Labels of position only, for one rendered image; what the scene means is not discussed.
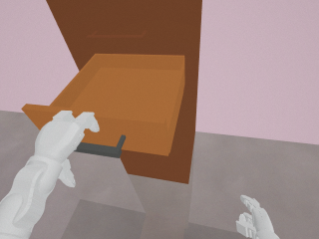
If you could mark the robot left hand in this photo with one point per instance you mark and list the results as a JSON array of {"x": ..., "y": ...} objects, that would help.
[{"x": 59, "y": 137}]

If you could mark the left robot forearm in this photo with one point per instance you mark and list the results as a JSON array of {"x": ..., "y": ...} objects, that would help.
[{"x": 24, "y": 205}]

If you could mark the handle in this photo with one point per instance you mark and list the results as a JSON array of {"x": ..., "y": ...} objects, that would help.
[
  {"x": 102, "y": 150},
  {"x": 116, "y": 39}
]

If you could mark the robot right hand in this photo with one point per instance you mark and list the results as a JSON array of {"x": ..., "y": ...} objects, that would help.
[{"x": 248, "y": 225}]

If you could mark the cabinet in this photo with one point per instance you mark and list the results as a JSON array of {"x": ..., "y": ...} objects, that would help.
[{"x": 171, "y": 28}]

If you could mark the drawer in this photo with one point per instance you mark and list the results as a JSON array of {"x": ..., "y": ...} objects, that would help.
[{"x": 135, "y": 95}]

